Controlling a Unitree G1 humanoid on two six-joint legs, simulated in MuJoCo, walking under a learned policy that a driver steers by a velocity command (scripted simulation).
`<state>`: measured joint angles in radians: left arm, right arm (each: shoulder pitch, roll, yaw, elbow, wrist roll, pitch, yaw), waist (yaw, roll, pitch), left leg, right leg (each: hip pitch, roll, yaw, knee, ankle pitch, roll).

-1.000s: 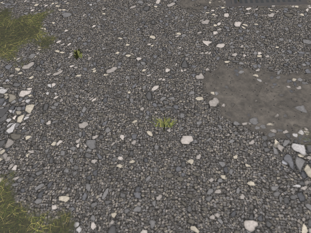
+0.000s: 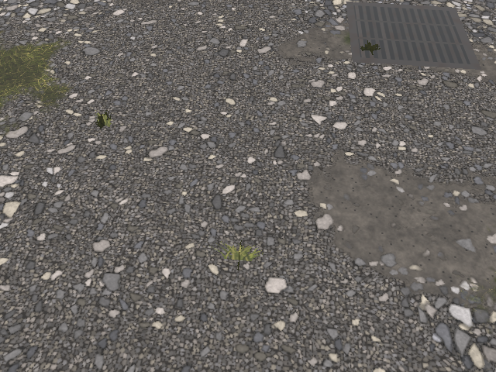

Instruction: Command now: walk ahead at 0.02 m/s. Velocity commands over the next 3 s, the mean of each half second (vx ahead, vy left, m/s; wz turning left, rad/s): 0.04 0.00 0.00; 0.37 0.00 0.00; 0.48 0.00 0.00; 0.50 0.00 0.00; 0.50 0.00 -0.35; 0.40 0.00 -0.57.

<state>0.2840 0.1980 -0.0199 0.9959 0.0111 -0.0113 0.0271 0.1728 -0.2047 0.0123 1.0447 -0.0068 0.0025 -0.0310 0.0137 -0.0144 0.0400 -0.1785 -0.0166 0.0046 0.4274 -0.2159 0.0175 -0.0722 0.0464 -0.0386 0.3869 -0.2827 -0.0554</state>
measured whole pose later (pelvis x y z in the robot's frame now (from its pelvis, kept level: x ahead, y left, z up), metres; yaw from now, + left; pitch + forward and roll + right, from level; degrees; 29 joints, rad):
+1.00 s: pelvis +0.20 +0.08 +0.00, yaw +0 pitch +0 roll +0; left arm 0.16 0.21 0.04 0.98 0.03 -0.04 -0.03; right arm 0.45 -0.15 -0.02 1.10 -0.02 -0.09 -0.01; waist -0.02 -0.03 0.02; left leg 0.00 -0.07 0.07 0.23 -0.24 0.09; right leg -0.60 -0.08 -0.04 0.99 -0.17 -0.05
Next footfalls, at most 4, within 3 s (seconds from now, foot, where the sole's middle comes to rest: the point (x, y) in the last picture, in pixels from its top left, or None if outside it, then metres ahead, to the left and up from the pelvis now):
0.72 left None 0.17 0.14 -0.78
1.22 right None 0.51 -0.01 -0.78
1.78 left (206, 274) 0.82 0.16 -0.78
2.36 right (261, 204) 1.10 -0.01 -0.78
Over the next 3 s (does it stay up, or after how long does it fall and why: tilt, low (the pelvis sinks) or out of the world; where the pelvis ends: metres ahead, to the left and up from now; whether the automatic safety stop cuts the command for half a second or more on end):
stays up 1.28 0.01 -0.02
